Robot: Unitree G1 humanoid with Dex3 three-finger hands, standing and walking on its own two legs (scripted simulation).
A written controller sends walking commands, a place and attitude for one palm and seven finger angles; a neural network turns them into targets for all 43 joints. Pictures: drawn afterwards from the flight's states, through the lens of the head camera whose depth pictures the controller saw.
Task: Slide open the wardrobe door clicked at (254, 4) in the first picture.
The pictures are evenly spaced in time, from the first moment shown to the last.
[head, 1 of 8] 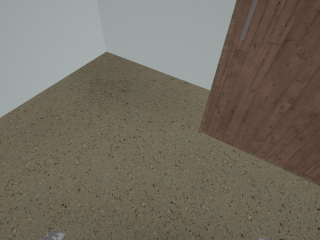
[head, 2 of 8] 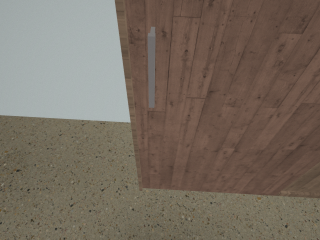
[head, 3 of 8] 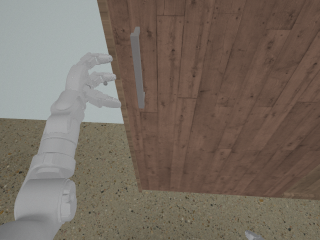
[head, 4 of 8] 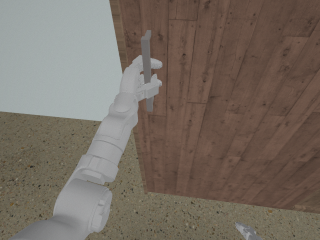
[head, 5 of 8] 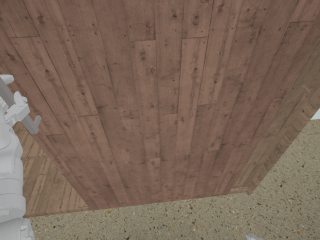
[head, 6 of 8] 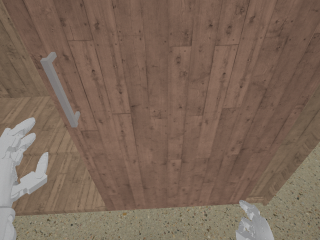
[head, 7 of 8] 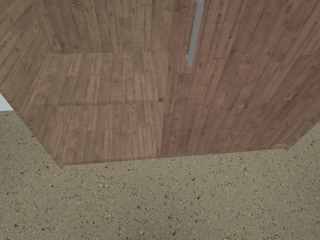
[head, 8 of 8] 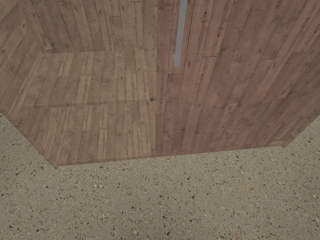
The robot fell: no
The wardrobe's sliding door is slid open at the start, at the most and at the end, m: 0.00 0.66 0.66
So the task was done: yes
